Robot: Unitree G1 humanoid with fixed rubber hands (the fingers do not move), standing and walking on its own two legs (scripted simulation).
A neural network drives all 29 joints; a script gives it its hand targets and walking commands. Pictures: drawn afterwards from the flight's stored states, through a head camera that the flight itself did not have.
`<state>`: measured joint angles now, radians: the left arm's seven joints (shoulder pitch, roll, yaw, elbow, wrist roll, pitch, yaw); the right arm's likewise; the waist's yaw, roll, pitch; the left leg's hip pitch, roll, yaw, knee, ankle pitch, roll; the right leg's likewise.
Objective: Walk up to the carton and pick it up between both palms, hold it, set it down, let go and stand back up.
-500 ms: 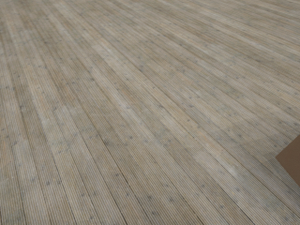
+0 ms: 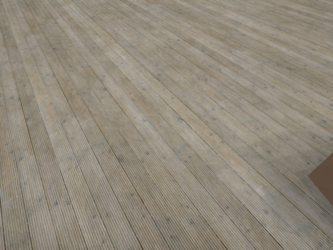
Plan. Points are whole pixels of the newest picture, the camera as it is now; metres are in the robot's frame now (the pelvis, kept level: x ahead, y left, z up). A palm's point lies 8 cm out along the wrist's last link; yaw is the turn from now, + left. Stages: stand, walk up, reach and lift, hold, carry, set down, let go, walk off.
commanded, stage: stand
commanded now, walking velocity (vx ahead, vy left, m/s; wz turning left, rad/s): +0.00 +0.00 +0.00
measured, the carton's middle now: out of the picture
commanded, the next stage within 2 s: walk up in 0.52 s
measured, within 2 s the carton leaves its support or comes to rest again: neither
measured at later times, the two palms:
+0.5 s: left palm out of the picture -0.03 +0.19 -0.15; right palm out of the picture -0.02 -0.19 -0.15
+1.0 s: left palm out of the picture +0.07 +0.21 -0.15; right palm out of the picture -0.04 -0.26 -0.17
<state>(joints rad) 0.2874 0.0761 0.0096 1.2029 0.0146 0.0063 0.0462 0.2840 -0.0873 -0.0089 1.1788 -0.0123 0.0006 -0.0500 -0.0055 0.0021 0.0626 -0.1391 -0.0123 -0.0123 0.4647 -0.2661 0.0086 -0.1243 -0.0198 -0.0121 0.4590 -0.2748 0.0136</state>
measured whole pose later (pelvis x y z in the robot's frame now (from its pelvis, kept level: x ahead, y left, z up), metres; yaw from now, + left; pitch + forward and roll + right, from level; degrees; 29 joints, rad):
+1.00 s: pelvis +0.00 -0.03 -0.02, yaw -11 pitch -1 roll +4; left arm 0.23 0.18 0.06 1.02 0.04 0.04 0.02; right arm 0.24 -0.16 -0.06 1.09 -0.05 0.01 -0.10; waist -0.01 -0.02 0.10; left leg -0.20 0.04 0.16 0.60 -0.37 -0.03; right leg -0.41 -0.08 -0.11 0.93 -0.58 0.01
